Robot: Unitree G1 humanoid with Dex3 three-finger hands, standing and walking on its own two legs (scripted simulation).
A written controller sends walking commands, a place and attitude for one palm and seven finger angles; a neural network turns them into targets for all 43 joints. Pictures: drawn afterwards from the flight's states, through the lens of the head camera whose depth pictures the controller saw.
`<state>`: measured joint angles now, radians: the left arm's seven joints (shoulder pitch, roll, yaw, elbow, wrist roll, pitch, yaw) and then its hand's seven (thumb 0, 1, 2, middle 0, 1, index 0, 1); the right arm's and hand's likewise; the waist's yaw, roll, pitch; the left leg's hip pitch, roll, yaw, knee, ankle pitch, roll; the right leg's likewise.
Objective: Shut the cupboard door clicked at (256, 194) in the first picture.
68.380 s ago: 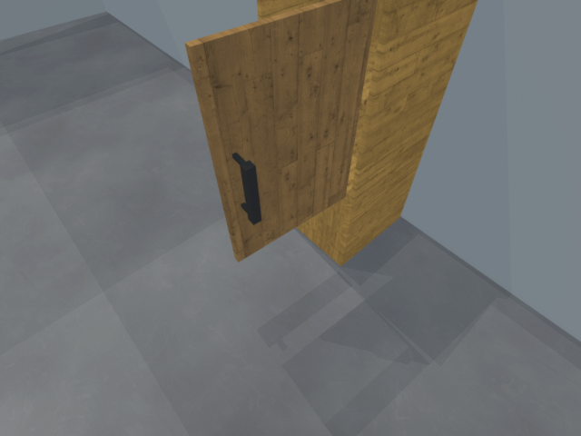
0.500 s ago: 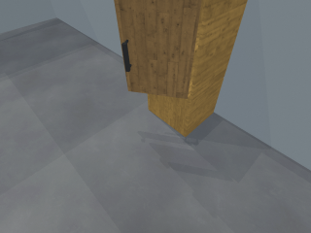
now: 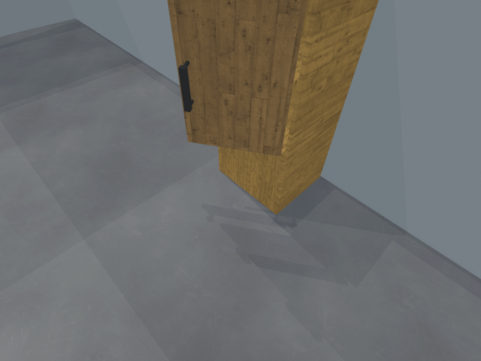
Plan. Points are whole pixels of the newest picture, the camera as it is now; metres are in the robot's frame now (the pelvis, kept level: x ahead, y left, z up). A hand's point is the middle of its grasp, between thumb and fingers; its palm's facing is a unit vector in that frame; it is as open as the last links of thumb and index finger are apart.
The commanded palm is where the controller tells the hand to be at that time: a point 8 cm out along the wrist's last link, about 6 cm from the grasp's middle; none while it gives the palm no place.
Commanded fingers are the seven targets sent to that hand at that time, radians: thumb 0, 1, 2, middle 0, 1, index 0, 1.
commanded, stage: look to check the result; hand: left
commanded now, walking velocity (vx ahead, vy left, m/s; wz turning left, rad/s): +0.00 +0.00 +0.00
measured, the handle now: (187, 86) +0.98 +0.23 -0.07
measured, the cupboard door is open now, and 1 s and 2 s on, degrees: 34 34 34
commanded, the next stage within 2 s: walk to a spot facing it in 0.44 s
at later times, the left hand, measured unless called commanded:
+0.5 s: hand out of the picture +0.06 +0.21 -0.16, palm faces +0.00 -0.95 -0.30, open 7.4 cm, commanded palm none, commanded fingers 0.00 0.90 0.90 -0.20 -0.30 -0.20 -0.30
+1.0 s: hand out of the picture +0.00 +0.20 -0.19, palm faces +0.20 -0.95 -0.24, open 7.4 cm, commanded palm none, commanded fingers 0.00 0.90 0.90 -0.20 -0.30 -0.20 -0.30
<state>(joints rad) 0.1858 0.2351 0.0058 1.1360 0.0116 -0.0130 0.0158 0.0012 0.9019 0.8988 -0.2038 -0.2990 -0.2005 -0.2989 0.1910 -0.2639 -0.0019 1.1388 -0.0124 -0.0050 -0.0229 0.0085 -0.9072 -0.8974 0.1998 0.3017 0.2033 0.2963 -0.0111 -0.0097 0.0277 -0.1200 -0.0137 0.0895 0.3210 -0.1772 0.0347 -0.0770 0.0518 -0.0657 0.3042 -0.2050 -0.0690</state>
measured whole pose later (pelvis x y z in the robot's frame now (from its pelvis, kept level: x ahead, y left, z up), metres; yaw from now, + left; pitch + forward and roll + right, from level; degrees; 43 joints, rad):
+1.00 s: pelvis +0.01 +0.00 -0.01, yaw +11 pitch -2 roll +0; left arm 0.23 0.20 0.05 1.03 0.03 0.02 0.03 0.00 0.90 0.90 -0.20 -0.30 -0.20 -0.30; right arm 0.21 -0.17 -0.05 1.04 -0.01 0.09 0.01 0.01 -0.91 -0.90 0.20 0.30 0.20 0.30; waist -0.02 -0.02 0.12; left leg -0.42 0.06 0.04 0.97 -0.45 -0.04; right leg -0.11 -0.03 -0.25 0.50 -0.35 -0.07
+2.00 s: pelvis +0.20 +0.13 -0.03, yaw +45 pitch +1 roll +0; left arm 0.44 0.14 0.04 1.04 0.02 -0.02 0.03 0.00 0.90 0.90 -0.20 -0.30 -0.20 -0.30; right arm 0.07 -0.22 -0.04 0.90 -0.03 0.00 0.02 0.01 -0.91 -0.90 0.20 0.30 0.20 0.30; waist 0.04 0.00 0.12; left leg -0.42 0.01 0.14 0.61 -0.15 0.08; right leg -0.10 -0.12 -0.31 0.74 -0.51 0.03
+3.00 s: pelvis +0.25 +0.20 -0.01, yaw +11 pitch +0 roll -3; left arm 0.18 0.28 0.10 0.90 0.02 0.08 -0.02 0.00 0.90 0.90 -0.20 -0.30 -0.20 -0.30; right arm 0.20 -0.17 -0.01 0.89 -0.02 0.02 -0.03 0.01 -0.91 -0.90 0.20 0.30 0.21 0.30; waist 0.02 -0.04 0.07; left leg -0.24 0.06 0.07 0.51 -0.27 0.03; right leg -0.50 0.06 0.04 1.08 -0.44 0.05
